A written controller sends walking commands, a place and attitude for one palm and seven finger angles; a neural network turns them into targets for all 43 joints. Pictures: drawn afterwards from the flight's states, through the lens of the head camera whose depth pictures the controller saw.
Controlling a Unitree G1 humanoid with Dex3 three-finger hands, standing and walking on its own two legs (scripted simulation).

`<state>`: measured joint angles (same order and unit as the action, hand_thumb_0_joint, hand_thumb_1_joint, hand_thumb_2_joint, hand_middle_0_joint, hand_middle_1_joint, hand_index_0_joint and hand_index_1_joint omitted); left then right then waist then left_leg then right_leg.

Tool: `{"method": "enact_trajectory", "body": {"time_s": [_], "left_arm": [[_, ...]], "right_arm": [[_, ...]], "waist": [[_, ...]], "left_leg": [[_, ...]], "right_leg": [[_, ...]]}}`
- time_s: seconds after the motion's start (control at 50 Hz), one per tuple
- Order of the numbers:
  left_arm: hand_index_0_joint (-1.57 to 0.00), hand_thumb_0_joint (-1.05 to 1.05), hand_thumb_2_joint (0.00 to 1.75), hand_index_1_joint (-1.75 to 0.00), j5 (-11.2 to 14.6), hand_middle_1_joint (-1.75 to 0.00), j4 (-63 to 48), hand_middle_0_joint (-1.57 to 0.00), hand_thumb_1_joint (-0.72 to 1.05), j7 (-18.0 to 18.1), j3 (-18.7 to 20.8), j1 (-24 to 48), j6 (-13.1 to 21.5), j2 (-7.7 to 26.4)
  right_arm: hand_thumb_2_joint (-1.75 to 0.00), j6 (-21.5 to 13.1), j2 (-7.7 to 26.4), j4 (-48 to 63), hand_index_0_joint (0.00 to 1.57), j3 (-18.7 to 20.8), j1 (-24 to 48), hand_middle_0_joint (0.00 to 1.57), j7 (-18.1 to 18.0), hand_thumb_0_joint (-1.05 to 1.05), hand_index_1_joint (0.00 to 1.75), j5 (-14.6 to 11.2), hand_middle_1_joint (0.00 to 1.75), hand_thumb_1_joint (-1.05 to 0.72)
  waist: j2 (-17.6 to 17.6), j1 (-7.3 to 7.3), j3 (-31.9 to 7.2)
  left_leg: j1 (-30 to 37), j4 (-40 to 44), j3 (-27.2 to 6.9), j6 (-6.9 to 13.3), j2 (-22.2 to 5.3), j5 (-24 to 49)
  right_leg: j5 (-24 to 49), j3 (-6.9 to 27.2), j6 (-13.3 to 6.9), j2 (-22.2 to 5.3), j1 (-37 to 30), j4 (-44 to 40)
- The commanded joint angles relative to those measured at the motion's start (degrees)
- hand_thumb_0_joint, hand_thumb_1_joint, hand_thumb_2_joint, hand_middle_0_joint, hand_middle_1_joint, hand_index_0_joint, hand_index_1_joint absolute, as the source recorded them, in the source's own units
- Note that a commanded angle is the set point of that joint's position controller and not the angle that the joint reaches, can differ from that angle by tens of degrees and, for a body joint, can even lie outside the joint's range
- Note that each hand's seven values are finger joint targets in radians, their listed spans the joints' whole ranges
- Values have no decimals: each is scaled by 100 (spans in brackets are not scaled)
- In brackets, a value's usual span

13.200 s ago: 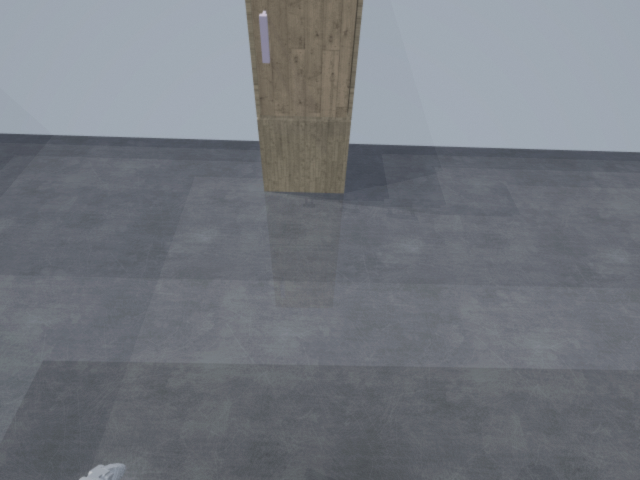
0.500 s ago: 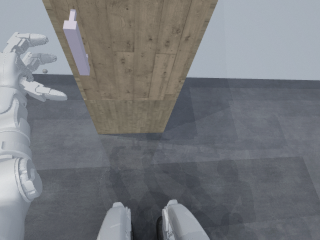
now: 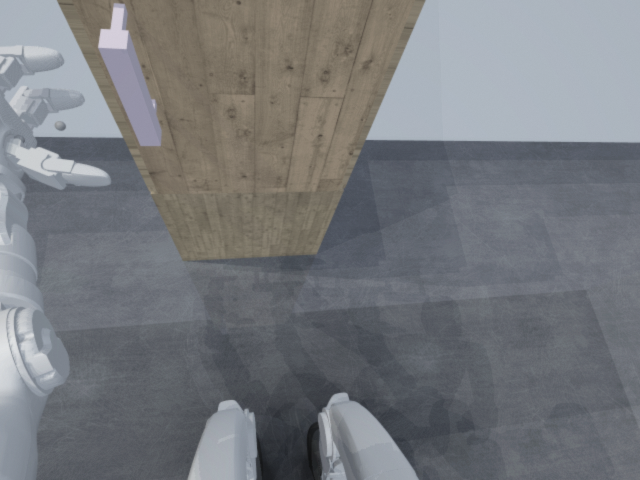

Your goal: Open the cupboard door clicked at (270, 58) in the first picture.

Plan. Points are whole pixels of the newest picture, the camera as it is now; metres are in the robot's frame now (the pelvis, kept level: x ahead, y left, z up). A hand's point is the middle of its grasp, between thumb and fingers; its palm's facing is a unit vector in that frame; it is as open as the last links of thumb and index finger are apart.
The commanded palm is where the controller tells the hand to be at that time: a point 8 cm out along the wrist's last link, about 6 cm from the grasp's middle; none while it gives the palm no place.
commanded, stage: move the hooked fingers beside the handle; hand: left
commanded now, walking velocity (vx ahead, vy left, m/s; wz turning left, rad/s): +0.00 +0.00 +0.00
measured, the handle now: (136, 81) +0.57 +0.18 +0.06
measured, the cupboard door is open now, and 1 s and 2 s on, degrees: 0 0 0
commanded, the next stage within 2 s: slide the fingers in behind the handle in 0.44 s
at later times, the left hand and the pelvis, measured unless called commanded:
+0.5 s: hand (73, 127) +0.51 +0.24 +0.05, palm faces +0.05 -1.00 -0.01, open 14.0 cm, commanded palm +0.49 +0.27 +0.05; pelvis +0.00 +0.00 +0.00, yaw +1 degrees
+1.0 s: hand (107, 123) +0.51 +0.20 +0.06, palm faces +0.03 -1.00 +0.00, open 14.0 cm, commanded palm +0.49 +0.23 +0.05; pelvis +0.00 -0.01 +0.00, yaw +1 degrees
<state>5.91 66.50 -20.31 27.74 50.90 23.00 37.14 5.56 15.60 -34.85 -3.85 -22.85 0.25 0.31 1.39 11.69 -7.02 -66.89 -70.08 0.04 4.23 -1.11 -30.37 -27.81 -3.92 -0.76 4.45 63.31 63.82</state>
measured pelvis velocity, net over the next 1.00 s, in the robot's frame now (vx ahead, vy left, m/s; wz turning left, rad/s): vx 0.00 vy -0.01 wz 0.01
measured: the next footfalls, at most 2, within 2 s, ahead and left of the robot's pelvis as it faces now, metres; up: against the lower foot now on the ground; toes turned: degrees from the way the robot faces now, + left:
none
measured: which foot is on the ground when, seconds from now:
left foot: down 0.00-1.00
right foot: down 0.00-1.00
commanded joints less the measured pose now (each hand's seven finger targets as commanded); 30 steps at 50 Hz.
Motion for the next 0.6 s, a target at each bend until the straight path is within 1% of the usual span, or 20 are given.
{"method": "enact_trajectory", "body": {"time_s": [0.0, 0.02, 0.06, 0.1, 0.16, 0.18, 0.2, 0.22, 0.28, 0.3, 0.32, 0.34, 0.38, 0.4, 0.44, 0.46, 0.5, 0.52, 0.56, 0.58], "left_arm": [[-30, 0, 30, -120, 144, -120, -1212, -30, -50, -56, -221, 2375, 399, 1131], [-30, 0, 30, -120, 137, -120, -1063, -30, -50, -38, -222, 2336, 352, 1125], [-30, 0, 30, -120, 117, -120, -973, -30, -50, 17, -386, 2465, 300, 928], [-30, 0, 30, -120, 97, -120, -1039, -30, -50, 79, -267, 2396, 345, 1043], [-30, 0, 30, -120, 62, -120, -1237, -30, -50, 201, -243, 2483, 473, 1053], [-30, 0, 30, -120, 80, -120, -1206, -30, -50, 221, -292, 2437, 495, 948], [-30, 0, 30, -120, 30, -120, -1184, -30, -50, 248, -276, 2470, 508, 1007], [-30, 0, 30, -120, 30, -120, -1132, -30, -50, 271, -351, 2582, 500, 914], [-30, 0, 30, -120, -10, -120, -1051, -30, -50, 334, -55, 2426, 514, 1295], [-30, 0, 30, -120, -41, -120, -1182, -30, -50, 336, -125, 2545, 542, 1274], [-30, 0, 30, -120, -49, -120, -1097, -30, -50, 334, -154, 2468, 529, 1207], [-30, 0, 30, -120, -37, -120, -1236, -30, -50, 336, -164, 2610, 561, 1228], [-30, 0, 30, -120, 5, -120, -1133, -30, -50, 307, 26, 2390, 556, 1413], [-30, 0, 30, -120, -11, -120, -1085, -30, -50, 262, -74, 2413, 538, 1354], [-30, 0, 30, -120, 17, -120, -970, -30, -50, 200, -159, 2560, 491, 1297], [-30, 0, 30, -120, 17, -120, -912, -30, -50, 177, -168, 2532, 468, 1305], [-30, 0, 30, -120, 37, -120, -902, -30, -50, 127, -234, 2604, 470, 1230], [-30, 0, 30, -120, 44, -120, -974, -30, -50, 128, -161, 2702, 481, 1356], [-30, 0, 30, -120, 82, -120, -1056, -30, -50, 114, -286, 2700, 493, 1128], [-30, 0, 30, -120, 129, -120, -1093, -30, -50, 92, -409, 2688, 508, 897]], "right_arm": [[-90, -36, 1215, 113, 20, 491, -1009, 20, -89, 0, 30, 30, 30, -90], [-90, -19, 1227, 100, 20, 496, -996, 20, -99, 0, 30, 29, 30, -90], [-90, -17, 1216, 104, 20, 483, -967, 20, -98, 0, 30, 43, 30, -90], [-90, -14, 1226, 145, 20, 485, -972, 20, -92, 0, 30, 61, 30, -90], [-90, 0, 1197, 183, 20, 492, -919, 20, -72, 0, 30, 81, 30, -90], [-90, -1, 1180, 203, 20, 492, -938, 20, -61, 0, 30, 76, 30, -90], [-90, 13, 1192, 200, 20, 489, -905, 20, -54, 0, 30, 76, 30, -90], [-90, 15, 1173, 192, 20, 483, -881, 20, -49, 0, 30, 76, 30, -90], [-90, 1, 1214, 264, 20, 473, -877, 20, -61, 0, 30, 71, 30, -90], [-90, 7, 1201, 283, 20, 454, -833, 20, -63, 0, 30, 69, 30, -90], [-90, 1, 1173, 293, 20, 450, -817, 20, -54, 0, 30, 59, 30, -90], [-90, 1, 1175, 281, 20, 446, -814, 20, -54, 0, 30, 68, 30, -90], [-90, -25, 1197, 306, 20, 457, -838, 20, -67, 0, 30, 59, 30, -90], [-90, -15, 1192, 295, 20, 436, -820, 20, -69, 0, 30, 39, 30, -90], [-90, -16, 1191, 266, 20, 420, -815, 20, -80, 0, 30, 31, 30, -90], [-90, -20, 1199, 266, 20, 421, -815, 20, -91, 0, 30, 15, 30, -90], [-90, -38, 1207, 246, 20, 414, -836, 20, -108, 0, 30, 20, 30, -90], [-90, -42, 1225, 225, 20, 425, -836, 20, -119, 0, 30, 26, 30, -90], [-90, -62, 1196, 204, 20, 436, -861, 20, -103, 0, 30, 38, 30, -90], [-90, -78, 1180, 191, 20, 458, -893, 20, -95, 0, 30, 41, 30, -90]], "waist": [[1358, -14, -3002], [1255, 17, -2838], [1215, 72, -2655], [1276, -22, -2823], [1311, -55, -2925], [1285, -37, -2938], [1275, -42, -2932], [1218, 21, -2840], [1045, -70, -2857], [1196, -61, -2995], [1202, -85, -2941], [1191, -41, -2988], [1031, -86, -3040], [1117, -55, -2986], [997, 28, -2787], [945, 28, -2696], [1049, 44, -2776], [1122, 52, -2811], [1146, 39, -2956], [1149, 95, -3036]], "left_leg": [[3637, 786, -836, -399, -260, 3357], [3556, 811, -854, -403, -267, 3221], [3408, 841, -864, -391, -238, 2988], [3536, 831, -871, -416, -237, 3157], [3607, 816, -886, -459, -233, 3289], [3636, 786, -894, -457, -234, 3449], [3613, 785, -894, -467, -245, 3381], [3516, 784, -881, -451, -229, 3248], [3187, 785, -788, -360, -176, 2908], [3260, 780, -767, -376, -175, 2966], [3211, 777, -749, -370, -166, 2890], [3216, 764, -742, -354, -169, 2881], [3061, 733, -709, -314, -150, 2874], [3067, 751, -702, -333, -159, 2890], [2857, 734, -680, -286, -151, 2607], [2759, 751, -665, -270, -143, 2450], [2887, 746, -706, -279, -147, 2506], [2919, 731, -713, -288, -160, 2497], [3070, 747, -752, -306, -164, 2614], [3197, 697, -767, -296, -163, 2767]], "right_leg": [[1527, 72, -111, -29, -303, -604], [1449, 52, -112, -34, -231, -616], [1347, 29, -116, -49, -155, -604], [1383, 40, -126, -55, -182, -589], [1422, 36, -134, -60, -244, -546], [1486, 38, -137, -46, -228, -519], [1447, 42, -124, -55, -207, -521], [1436, 35, -116, -51, -227, -526], [1435, 102, -134, -50, -530, -524], [1478, 113, -119, -65, -525, -503], [1446, 115, -120, -57, -527, -515], [1485, 121, -115, -56, -583, -517], [1591, 158, -119, -42, -776, -512], [1584, 153, -110, -47, -709, -514], [1480, 168, -94, -43, -697, -551], [1398, 180, -94, -45, -695, -580], [1384, 165, -108, -46, -577, -558], [1365, 164, -106, -51, -531, -548], [1387, 140, -111, -47, -538, -550], [1460, 130, -115, -43, -445, -526]]}}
